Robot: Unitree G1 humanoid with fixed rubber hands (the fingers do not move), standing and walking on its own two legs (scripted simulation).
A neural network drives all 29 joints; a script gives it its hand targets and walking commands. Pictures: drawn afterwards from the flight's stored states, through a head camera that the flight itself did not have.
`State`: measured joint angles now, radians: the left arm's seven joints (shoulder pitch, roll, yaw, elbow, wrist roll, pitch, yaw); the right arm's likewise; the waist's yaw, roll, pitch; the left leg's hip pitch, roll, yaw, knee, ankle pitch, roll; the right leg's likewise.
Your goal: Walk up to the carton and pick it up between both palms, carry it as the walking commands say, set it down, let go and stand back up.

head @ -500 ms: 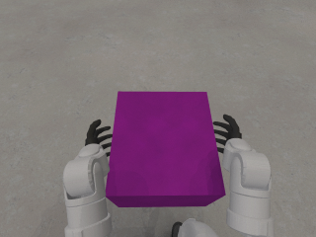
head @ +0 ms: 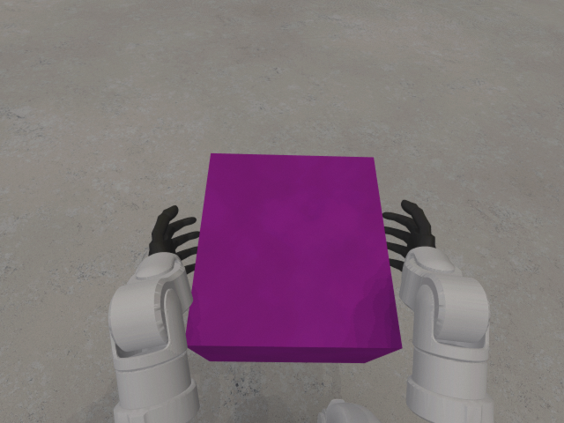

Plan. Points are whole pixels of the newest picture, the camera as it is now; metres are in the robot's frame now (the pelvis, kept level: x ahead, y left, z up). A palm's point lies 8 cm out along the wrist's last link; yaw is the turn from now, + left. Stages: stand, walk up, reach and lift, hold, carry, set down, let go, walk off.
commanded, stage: carry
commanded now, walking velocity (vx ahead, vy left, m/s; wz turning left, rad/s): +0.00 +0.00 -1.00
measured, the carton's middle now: (290, 261) +0.34 +0.01 +0.02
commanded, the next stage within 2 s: none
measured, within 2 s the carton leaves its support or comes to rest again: neither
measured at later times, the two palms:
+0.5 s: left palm (312, 185) +0.43 -0.02 +0.09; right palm (528, 283) +0.28 -0.29 +0.08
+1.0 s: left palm (473, 220) +0.39 -0.27 +0.06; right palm out of the picture +0.14 -0.46 +0.08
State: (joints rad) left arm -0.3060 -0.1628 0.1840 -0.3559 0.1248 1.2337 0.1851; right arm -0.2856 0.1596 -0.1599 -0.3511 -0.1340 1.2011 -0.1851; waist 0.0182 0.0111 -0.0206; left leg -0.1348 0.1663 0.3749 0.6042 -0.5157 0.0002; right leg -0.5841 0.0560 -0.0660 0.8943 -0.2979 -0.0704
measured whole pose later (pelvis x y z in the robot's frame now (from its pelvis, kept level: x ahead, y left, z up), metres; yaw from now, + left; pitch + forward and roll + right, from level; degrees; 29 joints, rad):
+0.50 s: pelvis +0.10 -0.02 +0.00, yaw -29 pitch +4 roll -2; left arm -0.30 -0.16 0.18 -0.28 0.12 1.21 0.21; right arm -0.26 0.15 -0.16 -0.26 -0.13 1.17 -0.18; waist 0.01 0.01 -0.02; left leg -0.27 0.19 0.34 0.65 -0.42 -0.01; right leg -0.62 0.04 0.01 1.09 -0.45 -0.06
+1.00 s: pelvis +0.09 -0.13 +0.00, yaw -51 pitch +5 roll +0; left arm -0.29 -0.16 0.18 -0.30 0.12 1.18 0.18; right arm -0.26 0.15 -0.15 -0.32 -0.13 1.19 -0.19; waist -0.03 -0.06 0.03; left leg -0.22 0.03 0.24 0.58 -0.44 0.02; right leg -0.57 0.20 0.10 0.90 -0.34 -0.08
